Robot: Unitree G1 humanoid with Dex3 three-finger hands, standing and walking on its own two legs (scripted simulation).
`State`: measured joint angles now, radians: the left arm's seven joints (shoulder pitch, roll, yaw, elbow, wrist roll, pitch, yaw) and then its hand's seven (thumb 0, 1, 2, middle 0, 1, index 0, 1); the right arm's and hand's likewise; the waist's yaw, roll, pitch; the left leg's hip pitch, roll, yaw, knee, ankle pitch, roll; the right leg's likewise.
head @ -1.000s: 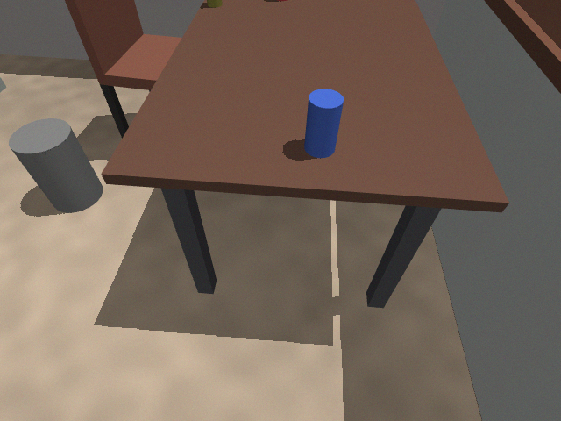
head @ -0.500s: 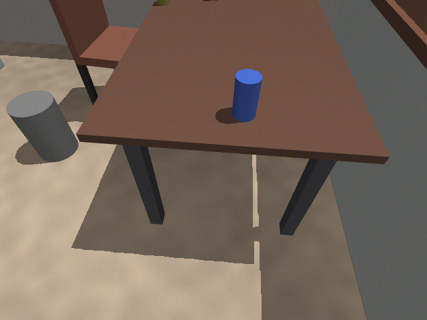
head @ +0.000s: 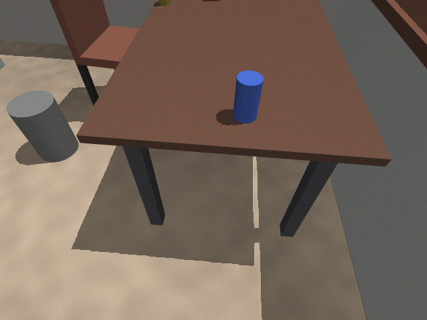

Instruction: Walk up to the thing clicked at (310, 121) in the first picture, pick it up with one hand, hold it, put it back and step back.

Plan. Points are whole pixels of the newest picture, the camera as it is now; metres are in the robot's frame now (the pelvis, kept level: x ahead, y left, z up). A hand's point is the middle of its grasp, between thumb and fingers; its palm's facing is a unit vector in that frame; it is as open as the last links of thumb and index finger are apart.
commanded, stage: stand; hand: right
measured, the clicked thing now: (247, 98) +0.67 -0.09 +0.01
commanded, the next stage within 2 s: walk up in 0.12 s
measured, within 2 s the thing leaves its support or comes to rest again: neither
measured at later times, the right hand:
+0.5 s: hand out of the picture +0.13 -0.20 -0.16, palm faces -0.03 +0.91 -0.40, open 7.4 cm
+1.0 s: hand (260, 278) +0.24 -0.11 -0.18, palm faces +0.01 +0.94 -0.34, open 7.4 cm
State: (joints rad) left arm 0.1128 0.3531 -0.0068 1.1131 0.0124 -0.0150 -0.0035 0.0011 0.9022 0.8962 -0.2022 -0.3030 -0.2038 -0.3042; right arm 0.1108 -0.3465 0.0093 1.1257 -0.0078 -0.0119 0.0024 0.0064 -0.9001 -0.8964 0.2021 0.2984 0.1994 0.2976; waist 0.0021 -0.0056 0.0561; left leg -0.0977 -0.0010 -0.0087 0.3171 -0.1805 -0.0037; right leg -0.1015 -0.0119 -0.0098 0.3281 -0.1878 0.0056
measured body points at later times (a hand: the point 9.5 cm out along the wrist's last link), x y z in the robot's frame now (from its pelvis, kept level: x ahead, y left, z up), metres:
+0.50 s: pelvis +0.06 +0.10 -0.04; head +0.09 +0.11 +0.41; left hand +0.07 +0.46 -0.14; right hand +0.13 -0.24 -0.13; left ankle +0.13 +0.24 -0.75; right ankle +0.00 -0.10 -0.72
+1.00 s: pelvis +0.18 +0.16 -0.03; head +0.21 +0.14 +0.42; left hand +0.30 +0.47 -0.12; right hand +0.24 -0.16 -0.15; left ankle +0.20 +0.29 -0.73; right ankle +0.23 +0.03 -0.75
